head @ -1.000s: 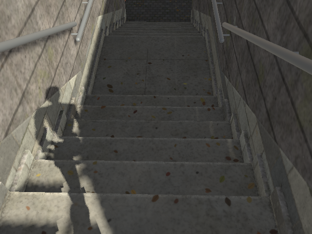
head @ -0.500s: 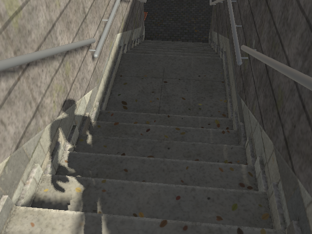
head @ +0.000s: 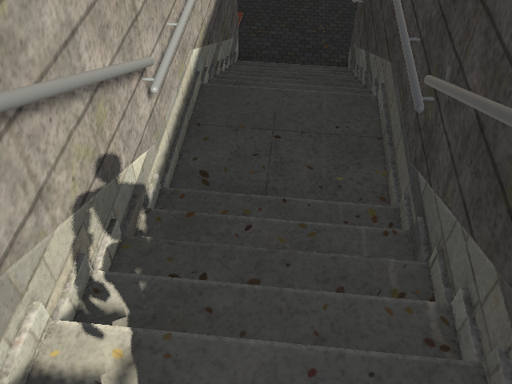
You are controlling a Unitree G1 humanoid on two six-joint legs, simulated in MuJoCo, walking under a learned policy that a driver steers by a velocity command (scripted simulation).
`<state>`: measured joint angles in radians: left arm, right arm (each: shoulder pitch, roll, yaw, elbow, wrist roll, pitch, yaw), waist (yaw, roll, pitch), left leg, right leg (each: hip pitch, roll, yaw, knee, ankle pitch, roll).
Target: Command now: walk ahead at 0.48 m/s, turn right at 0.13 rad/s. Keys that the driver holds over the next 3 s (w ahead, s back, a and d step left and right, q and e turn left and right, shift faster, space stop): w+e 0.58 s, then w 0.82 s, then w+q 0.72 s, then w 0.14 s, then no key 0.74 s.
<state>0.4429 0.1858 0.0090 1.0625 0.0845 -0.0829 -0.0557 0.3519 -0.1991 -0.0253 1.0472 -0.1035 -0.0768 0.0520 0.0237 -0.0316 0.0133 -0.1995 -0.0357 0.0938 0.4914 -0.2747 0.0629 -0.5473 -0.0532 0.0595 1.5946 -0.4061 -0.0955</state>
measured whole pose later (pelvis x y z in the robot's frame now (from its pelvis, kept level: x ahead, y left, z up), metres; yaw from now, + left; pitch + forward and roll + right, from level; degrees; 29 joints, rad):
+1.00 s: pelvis +0.61 -0.10 -0.35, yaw -22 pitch +2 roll +2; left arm 0.37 0.21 -0.03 0.87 0.10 -0.06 -0.10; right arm 0.39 -0.23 -0.01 1.00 -0.10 -0.09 0.04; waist -0.01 -0.02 -0.03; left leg -0.31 -0.06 0.08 0.59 -0.31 0.07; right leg -0.92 -0.04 0.06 1.71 -0.20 -0.08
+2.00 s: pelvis +1.17 -0.24 -0.64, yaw -5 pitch +1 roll +4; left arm 0.07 0.22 -0.06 0.75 0.10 -0.09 -0.06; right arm 0.53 -0.19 0.03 0.98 -0.08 -0.11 0.08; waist -0.13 -0.09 -0.04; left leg -0.23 -0.22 -0.12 1.33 -0.87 0.12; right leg -0.37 -0.05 0.00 0.36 0.26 -0.05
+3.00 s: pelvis +1.58 -0.21 -0.85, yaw +3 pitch -1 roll +2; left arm 0.27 0.18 0.05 1.05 0.01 -0.08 -0.08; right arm 0.27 -0.23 -0.05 0.97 0.01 -0.04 0.10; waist 0.00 -0.02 0.03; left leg -0.26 0.00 0.14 0.59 -0.31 0.02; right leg -0.30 -0.08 -0.03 0.67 -0.36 0.02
